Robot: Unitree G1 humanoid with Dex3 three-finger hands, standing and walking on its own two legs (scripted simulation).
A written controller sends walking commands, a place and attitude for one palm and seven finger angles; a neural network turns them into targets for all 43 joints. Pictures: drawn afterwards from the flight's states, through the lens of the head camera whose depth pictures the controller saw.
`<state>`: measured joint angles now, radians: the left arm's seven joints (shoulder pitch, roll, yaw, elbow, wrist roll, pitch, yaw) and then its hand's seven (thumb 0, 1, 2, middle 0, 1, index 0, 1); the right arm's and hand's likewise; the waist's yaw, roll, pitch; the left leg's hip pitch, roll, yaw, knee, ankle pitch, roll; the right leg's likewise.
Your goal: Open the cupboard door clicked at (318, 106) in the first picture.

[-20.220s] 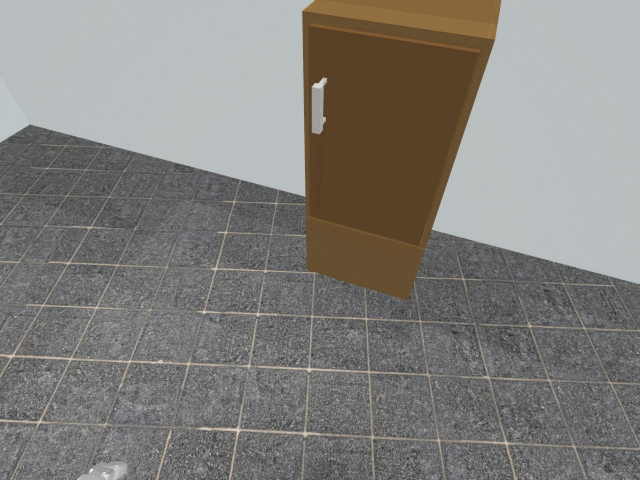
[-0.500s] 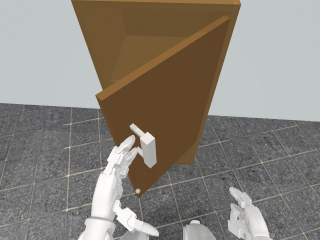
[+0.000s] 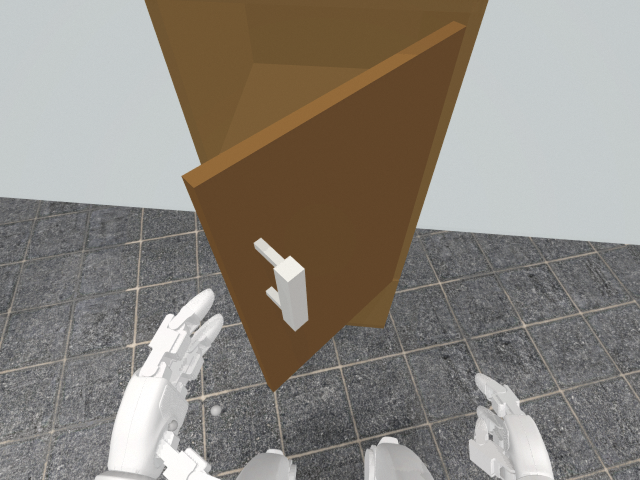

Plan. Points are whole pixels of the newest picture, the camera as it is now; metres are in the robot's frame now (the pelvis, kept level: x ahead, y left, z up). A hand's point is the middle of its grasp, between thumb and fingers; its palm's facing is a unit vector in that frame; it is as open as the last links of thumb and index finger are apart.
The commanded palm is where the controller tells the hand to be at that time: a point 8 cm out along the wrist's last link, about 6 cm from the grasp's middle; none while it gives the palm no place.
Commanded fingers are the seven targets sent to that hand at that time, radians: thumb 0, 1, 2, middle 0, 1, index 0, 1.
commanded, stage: draw the hand back to the body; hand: left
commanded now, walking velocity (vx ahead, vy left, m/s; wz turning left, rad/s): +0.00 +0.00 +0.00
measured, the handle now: (280, 285) +0.32 +0.07 +0.08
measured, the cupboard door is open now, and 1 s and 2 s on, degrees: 49 49 49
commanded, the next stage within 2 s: step back with the hand held close in 1.60 s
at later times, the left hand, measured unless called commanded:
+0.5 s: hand (128, 392) +0.19 +0.17 +0.14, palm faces -0.06 -1.00 -0.06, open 16.2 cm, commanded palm +0.16 +0.24 +0.16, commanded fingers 0.00 -0.32 0.38 -0.16 -0.30 -0.16 -0.30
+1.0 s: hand out of the picture +0.21 +0.25 +0.22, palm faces +0.31 -0.87 -0.38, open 11.7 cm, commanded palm +0.17 +0.30 +0.24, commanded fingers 0.00 0.55 0.75 -0.19 -0.30 -0.19 -0.30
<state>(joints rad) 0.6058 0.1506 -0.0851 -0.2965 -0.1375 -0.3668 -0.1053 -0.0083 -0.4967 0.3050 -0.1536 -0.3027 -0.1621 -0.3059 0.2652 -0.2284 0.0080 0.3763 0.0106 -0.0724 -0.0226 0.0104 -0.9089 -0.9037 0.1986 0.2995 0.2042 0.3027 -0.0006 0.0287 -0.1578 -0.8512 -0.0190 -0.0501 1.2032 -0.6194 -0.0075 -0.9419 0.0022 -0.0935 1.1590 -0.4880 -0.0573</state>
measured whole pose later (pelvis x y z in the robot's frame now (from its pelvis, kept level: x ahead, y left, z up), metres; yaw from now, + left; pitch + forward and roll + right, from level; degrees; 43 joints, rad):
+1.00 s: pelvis +0.02 +0.03 +0.08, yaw -1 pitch -1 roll -1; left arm 0.57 0.32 0.20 -0.46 -0.05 -0.05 0.12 0.00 0.22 0.61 -0.18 -0.30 -0.19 -0.30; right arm 0.26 -0.21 0.06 0.55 0.01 -0.13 -0.09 0.01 -0.91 -0.90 0.20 0.30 0.21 0.30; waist 0.05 0.06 -0.04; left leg -0.19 -0.03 -0.01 0.61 -0.40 0.04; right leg -0.28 0.01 -0.04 0.58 -0.27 0.00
